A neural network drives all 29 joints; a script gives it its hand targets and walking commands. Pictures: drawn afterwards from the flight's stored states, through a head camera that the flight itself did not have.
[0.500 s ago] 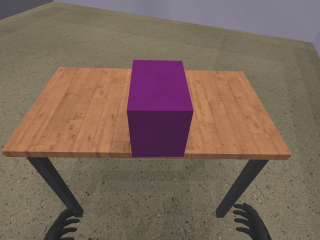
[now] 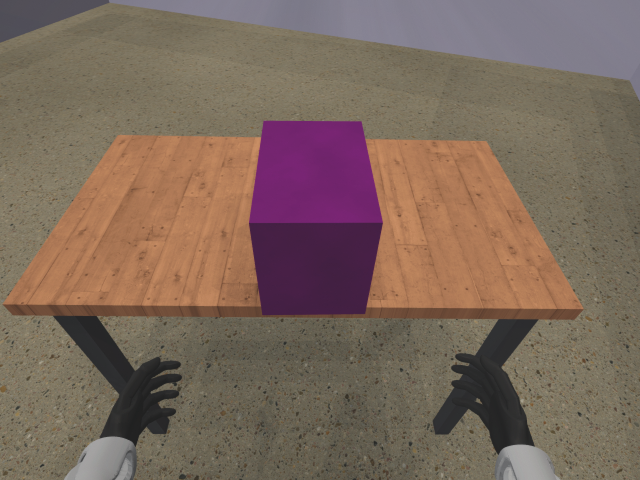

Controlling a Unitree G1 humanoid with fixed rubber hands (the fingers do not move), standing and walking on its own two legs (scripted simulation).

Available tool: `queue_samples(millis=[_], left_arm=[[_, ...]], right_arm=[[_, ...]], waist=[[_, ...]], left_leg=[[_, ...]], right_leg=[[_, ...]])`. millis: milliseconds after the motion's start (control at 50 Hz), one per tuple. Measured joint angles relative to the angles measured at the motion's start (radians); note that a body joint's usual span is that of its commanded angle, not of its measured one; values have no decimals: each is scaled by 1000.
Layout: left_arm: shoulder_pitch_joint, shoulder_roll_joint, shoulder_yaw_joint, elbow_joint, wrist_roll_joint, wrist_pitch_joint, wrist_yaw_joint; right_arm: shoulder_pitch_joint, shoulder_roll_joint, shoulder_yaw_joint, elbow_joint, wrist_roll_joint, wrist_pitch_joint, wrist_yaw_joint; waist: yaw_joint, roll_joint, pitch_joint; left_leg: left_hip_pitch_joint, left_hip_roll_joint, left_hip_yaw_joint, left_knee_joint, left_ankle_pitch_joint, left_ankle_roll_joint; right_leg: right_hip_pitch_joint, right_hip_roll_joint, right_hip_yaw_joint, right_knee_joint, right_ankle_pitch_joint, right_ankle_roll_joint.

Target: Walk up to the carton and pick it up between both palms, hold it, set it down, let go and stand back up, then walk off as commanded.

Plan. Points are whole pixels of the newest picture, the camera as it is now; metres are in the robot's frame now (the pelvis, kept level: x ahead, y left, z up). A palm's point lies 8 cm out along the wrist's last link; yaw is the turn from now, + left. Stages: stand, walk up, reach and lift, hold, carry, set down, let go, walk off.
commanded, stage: reach and lift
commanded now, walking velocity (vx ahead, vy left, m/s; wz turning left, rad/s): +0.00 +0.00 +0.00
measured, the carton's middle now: (313, 215) +0.52 +0.02 +0.04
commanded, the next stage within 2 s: none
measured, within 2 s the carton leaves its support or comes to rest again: neither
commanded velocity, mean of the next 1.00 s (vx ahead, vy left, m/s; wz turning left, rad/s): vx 0.00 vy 0.00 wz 0.00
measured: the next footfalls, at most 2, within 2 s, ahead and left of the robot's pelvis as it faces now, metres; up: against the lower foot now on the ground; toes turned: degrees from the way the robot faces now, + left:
none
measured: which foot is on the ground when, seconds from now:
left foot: down 0.00-1.00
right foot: down 0.00-1.00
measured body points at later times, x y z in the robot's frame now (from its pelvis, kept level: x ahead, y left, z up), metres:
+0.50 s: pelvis +0.01 +0.00 +0.00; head +0.02 +0.00 +0.45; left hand +0.25 +0.20 +0.06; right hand +0.23 -0.18 +0.06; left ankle +0.04 +0.14 -0.74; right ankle +0.04 -0.11 -0.74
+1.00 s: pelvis +0.03 +0.01 +0.00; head +0.04 +0.00 +0.45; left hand +0.34 +0.20 +0.12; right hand +0.33 -0.18 +0.08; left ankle +0.04 +0.14 -0.74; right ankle +0.04 -0.11 -0.74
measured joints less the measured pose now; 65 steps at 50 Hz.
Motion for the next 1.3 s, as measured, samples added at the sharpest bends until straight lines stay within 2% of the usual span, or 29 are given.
queue_samples(millis=[200, 300, 400, 620, 860, 1040, 1220, 1300], left_arm=[[40, -1, -8, -159, -33, 9, 5], [50, -5, -13, -241, -39, 9, 8], [29, -17, -14, -257, -39, 28, 11], [-169, -27, -12, -257, -52, 173, 40], [-358, -76, 69, -251, -52, 325, 44], [-451, -76, 121, -227, -49, 382, 41], [-654, -76, 151, -66, -33, 421, 36], [-712, -76, 156, -33, -29, 437, 36]], right_arm=[[38, 8, 53, -161, 59, 5, -53], [38, 10, 65, -225, 80, 6, -60], [38, 10, 66, -228, 95, 11, -67], [-10, 5, 55, -211, 96, 92, -79], [-261, -33, 46, -84, 142, 143, -113], [-397, -49, 46, -2, 170, 170, -128], [-592, -70, 46, 192, 189, 194, -134], [-647, -75, 46, 231, 200, 201, -139]], waist=[[0, 0, -2], [0, 0, -4], [0, 0, -12], [0, 0, -14], [0, 0, -13], [0, -3, -13], [0, -4, -13], [0, -4, -13]], left_leg=[[0, 0, 0, -17, -5, 0], [0, 0, 0, -18, -7, 0], [0, 0, 0, -19, -8, 0], [0, 0, 0, -20, -9, 2], [0, 1, 0, -30, -10, 4], [0, 1, 0, -32, -15, 4], [0, 1, 0, -32, -14, 4], [0, 1, 0, -32, -15, 4]], right_leg=[[5, 0, 0, -27, 0, 2], [8, 0, 0, -35, 1, 3], [10, 0, 0, -39, 2, 3], [9, 0, 0, -39, 2, 3], [9, 0, 0, -50, 1, 5], [10, 0, 0, -52, -2, 7], [10, 0, 0, -52, -2, 8], [10, 0, 0, -52, -2, 8]])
